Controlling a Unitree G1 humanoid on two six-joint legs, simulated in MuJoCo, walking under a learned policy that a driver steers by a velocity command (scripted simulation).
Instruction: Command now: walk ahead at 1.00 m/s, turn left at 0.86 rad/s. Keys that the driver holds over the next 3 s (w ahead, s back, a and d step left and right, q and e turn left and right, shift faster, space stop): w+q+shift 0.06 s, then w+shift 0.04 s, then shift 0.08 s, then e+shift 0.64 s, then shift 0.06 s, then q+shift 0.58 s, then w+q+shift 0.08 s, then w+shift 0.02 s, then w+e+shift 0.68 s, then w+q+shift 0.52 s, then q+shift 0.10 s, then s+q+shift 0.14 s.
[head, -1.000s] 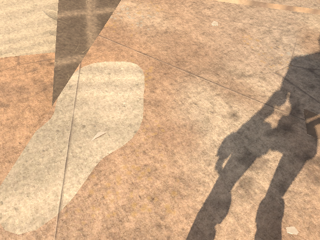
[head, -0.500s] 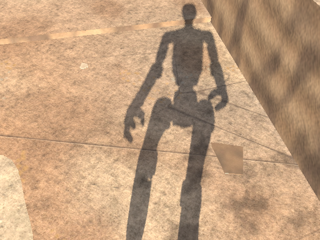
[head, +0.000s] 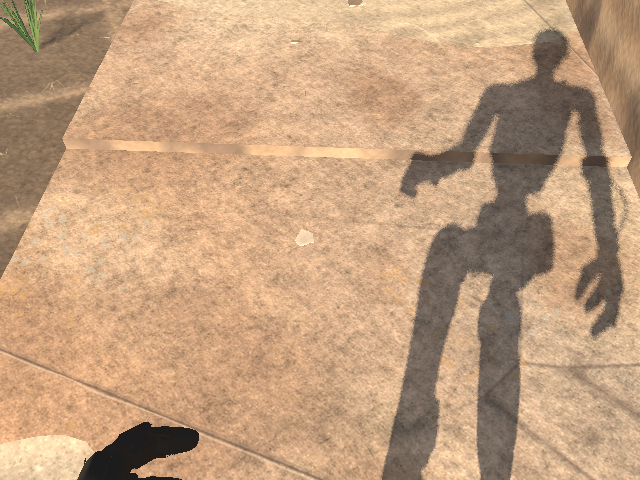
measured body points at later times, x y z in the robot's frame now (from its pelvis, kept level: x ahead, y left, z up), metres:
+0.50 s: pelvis +0.37 -0.05 +0.01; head +0.43 -0.04 +0.45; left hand +0.29 +0.23 -0.12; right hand +0.64 -0.25 -0.07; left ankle +0.48 +0.08 -0.69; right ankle +0.40 -0.15 -0.74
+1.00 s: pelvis +0.43 -0.04 -0.01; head +0.44 -0.07 +0.44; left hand +0.69 +0.15 -0.09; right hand +0.43 -0.34 -0.13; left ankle +0.52 +0.07 -0.73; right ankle +0.40 -0.14 -0.74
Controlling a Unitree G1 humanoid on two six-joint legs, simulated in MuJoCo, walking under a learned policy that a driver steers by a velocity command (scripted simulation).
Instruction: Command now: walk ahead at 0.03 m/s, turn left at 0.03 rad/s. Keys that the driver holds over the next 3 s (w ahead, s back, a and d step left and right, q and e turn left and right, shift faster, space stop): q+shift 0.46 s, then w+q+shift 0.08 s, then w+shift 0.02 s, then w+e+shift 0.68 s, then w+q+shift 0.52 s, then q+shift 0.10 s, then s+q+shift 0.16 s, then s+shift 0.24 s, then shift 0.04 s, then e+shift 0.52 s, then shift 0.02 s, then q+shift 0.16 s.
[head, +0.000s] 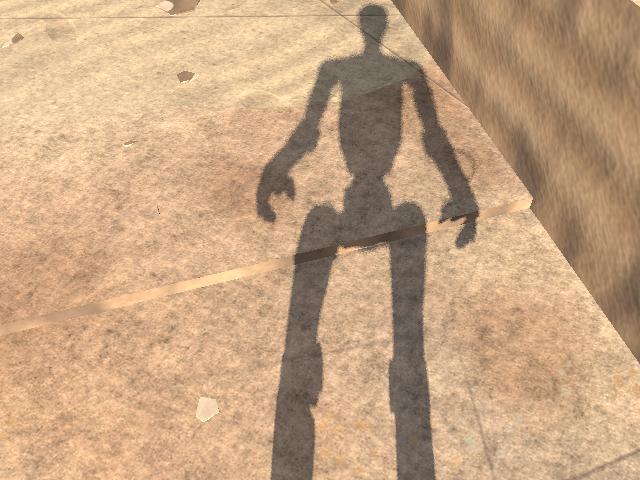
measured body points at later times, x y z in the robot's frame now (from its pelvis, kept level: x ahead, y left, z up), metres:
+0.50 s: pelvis -0.04 +0.01 +0.00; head -0.02 +0.05 +0.45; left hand +0.00 +0.32 -0.12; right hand +0.18 -0.22 -0.09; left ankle -0.07 +0.08 -0.73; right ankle -0.01 -0.11 -0.68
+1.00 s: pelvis +0.16 +0.07 -0.01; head +0.17 +0.07 +0.44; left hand +0.20 +0.37 -0.11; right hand +0.29 -0.18 -0.14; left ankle -0.07 +0.08 -0.73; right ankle +0.36 +0.01 -0.69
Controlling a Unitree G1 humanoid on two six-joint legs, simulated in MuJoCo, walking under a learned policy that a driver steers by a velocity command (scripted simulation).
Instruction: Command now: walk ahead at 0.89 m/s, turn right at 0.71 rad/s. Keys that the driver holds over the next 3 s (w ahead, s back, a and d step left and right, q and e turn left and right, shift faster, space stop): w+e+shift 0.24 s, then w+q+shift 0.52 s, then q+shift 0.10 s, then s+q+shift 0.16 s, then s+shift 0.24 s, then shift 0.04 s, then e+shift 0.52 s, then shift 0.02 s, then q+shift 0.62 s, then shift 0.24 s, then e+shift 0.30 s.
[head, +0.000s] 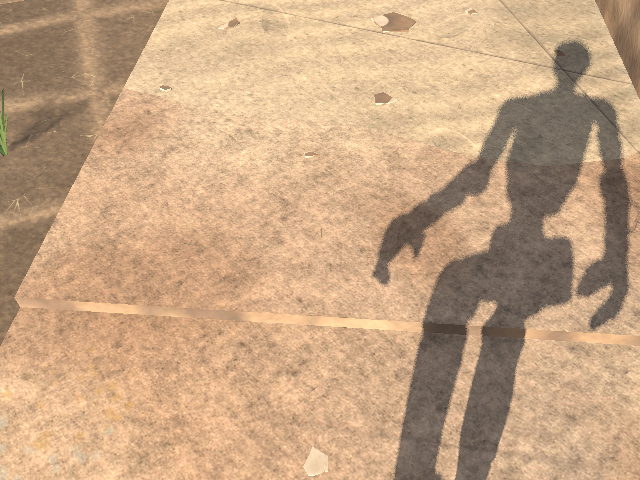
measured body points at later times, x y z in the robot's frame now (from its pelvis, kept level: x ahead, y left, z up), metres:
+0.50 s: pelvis +0.46 -0.11 -0.01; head +0.50 -0.12 +0.44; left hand +0.54 +0.17 -0.13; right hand +0.60 -0.39 -0.09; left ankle +0.72 -0.08 -0.69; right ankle +0.21 -0.10 -0.71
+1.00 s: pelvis +0.94 -0.20 +0.02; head +0.99 -0.19 +0.46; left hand +1.16 +0.03 -0.05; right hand +0.96 -0.49 -0.10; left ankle +0.75 -0.12 -0.62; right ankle +1.12 -0.31 -0.68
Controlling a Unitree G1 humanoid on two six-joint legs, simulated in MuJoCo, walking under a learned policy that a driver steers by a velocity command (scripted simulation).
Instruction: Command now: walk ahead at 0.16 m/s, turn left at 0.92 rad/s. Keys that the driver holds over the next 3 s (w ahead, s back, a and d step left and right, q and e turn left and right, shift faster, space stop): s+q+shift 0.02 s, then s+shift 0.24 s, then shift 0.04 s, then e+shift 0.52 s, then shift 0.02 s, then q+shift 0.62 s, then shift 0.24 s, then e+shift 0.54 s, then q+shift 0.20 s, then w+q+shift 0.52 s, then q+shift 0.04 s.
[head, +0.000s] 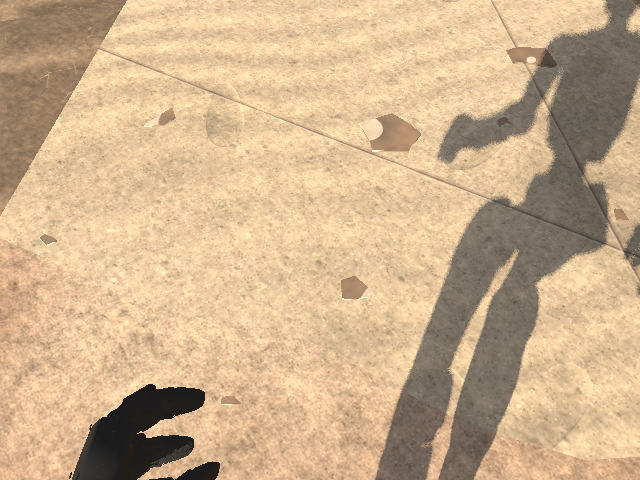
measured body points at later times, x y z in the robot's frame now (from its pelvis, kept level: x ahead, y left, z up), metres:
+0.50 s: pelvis +0.07 -0.01 +0.04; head +0.09 +0.01 +0.48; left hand +0.11 +0.27 -0.10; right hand +0.28 -0.22 -0.05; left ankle +0.15 +0.11 -0.70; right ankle +0.05 -0.13 -0.61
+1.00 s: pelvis +0.03 -0.04 +0.05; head +0.05 -0.07 +0.50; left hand +0.21 +0.21 -0.04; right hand +0.09 -0.34 -0.08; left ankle +0.08 +0.08 -0.65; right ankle +0.00 -0.12 -0.70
